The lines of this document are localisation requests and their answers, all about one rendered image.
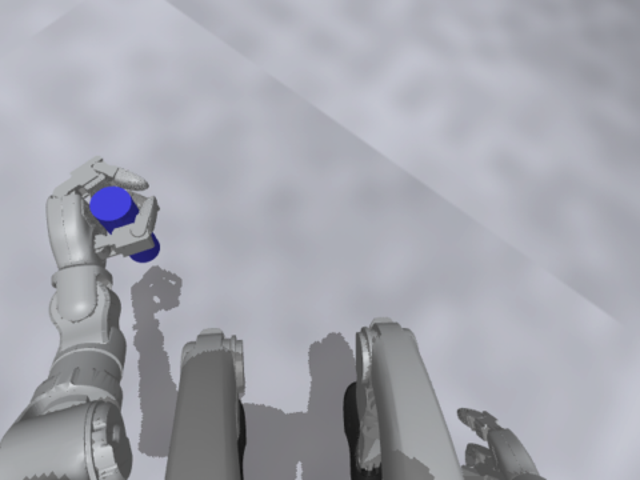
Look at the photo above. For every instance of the right robot foot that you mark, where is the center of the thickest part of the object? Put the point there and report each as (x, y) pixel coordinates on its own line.
(351, 428)

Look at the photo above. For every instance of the left robot arm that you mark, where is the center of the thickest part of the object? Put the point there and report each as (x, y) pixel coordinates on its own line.
(73, 428)

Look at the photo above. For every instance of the left robot hand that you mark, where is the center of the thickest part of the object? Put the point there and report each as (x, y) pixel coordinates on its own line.
(77, 237)

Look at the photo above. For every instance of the can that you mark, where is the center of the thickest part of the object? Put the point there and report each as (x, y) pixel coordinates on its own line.
(113, 207)

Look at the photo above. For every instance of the right robot hand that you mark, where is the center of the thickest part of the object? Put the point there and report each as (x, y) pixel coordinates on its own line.
(506, 457)

